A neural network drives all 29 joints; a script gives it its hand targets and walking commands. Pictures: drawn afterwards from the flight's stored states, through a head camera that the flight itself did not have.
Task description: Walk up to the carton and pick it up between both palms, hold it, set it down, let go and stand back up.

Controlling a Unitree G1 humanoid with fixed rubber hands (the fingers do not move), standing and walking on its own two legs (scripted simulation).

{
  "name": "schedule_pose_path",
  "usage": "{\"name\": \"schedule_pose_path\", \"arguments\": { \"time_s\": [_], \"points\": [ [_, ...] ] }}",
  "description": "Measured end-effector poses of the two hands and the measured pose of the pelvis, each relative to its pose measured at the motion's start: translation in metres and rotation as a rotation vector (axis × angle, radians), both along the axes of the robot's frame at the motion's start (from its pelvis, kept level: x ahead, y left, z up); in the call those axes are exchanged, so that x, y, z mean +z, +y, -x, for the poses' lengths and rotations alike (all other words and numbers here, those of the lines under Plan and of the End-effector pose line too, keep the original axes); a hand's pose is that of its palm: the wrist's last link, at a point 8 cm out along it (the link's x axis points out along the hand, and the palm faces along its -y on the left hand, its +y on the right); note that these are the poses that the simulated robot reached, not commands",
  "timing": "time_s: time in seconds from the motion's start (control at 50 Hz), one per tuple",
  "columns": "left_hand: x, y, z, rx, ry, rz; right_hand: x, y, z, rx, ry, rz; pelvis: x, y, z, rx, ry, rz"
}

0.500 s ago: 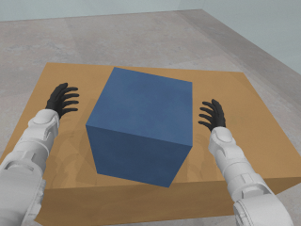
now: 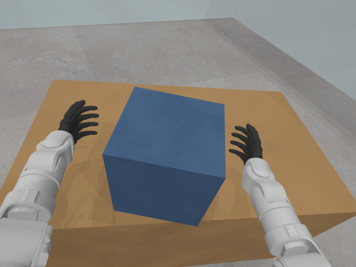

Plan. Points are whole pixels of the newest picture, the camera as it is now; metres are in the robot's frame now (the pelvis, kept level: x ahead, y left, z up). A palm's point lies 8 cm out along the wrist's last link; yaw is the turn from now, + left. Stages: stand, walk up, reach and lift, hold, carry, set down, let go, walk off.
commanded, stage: set down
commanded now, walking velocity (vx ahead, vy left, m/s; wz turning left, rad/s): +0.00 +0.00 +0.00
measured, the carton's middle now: (167, 159) +0.41 +0.00 +0.00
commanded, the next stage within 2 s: none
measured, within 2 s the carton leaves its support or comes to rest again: neither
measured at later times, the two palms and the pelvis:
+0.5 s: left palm (54, 174) +0.33 +0.25 +0.04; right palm (256, 197) +0.27 -0.19 +0.05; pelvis +0.01 +0.01 +0.00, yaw +0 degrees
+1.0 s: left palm (46, 217) +0.25 +0.25 +0.01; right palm (250, 225) +0.22 -0.18 +0.02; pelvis +0.01 +0.02 +0.00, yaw -1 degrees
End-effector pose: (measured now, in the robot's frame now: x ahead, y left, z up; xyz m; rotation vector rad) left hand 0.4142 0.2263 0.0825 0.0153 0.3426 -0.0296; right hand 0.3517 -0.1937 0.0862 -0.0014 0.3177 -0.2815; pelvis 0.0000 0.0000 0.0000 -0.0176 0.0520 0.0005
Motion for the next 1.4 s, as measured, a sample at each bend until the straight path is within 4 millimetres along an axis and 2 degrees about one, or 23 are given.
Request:
{"name": "schedule_pose_path", "arguments": {
  "time_s": [0.14,0.26,0.4,0.64,0.8,0.94,1.18,1.4],
  "points": [
    [-0.010,0.000,0.012,-0.031,0.004,-0.023,-0.014,0.002,0.018,0.012,-0.018,-0.032,0.002,0.006,-0.008,-0.006,-0.033,0.004],
    [-0.027,0.004,0.036,-0.024,0.039,-0.021,-0.039,0.001,0.046,-0.008,0.003,-0.059,0.003,0.011,-0.013,-0.004,-0.047,0.007],
    [-0.037,0.014,0.068,-0.003,0.030,0.003,-0.043,-0.002,0.074,-0.014,-0.014,-0.040,0.004,0.012,-0.015,0.000,-0.067,0.006],
    [-0.048,0.021,0.103,0.001,0.013,0.020,-0.038,0.010,0.088,0.001,-0.027,-0.033,0.003,0.013,-0.006,-0.002,-0.111,0.000],
    [-0.062,0.019,0.131,-0.011,0.037,0.010,-0.056,0.017,0.108,-0.019,0.012,-0.045,0.001,0.016,-0.003,-0.002,-0.128,0.001],
    [-0.069,0.018,0.154,-0.009,0.029,0.008,-0.064,0.017,0.127,-0.036,0.012,-0.038,0.000,0.017,-0.006,-0.008,-0.135,0.002],
    [-0.086,0.029,0.186,0.017,0.037,-0.005,-0.080,0.023,0.143,-0.015,0.058,-0.037,-0.001,0.012,-0.011,-0.010,-0.141,0.000],
    [-0.105,0.036,0.230,0.021,0.069,-0.023,-0.105,0.034,0.168,-0.012,0.091,-0.059,-0.005,0.010,-0.019,0.001,-0.153,0.008]
  ]
}}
